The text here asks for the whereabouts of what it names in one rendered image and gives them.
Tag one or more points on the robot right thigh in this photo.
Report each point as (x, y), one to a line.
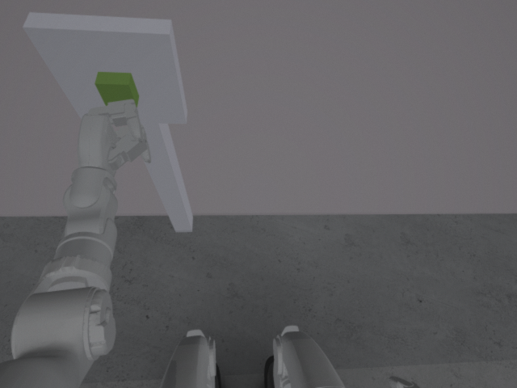
(298, 356)

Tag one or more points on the robot left forearm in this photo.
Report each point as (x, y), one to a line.
(85, 251)

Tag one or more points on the panel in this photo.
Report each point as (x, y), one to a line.
(76, 47)

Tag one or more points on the robot left upper arm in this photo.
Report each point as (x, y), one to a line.
(58, 337)

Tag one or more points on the robot left hand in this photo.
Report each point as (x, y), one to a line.
(97, 138)

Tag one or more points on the robot thigh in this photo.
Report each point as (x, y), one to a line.
(298, 356)
(192, 363)

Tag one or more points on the button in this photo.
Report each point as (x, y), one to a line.
(116, 87)

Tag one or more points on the robot left thigh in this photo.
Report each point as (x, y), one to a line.
(192, 363)

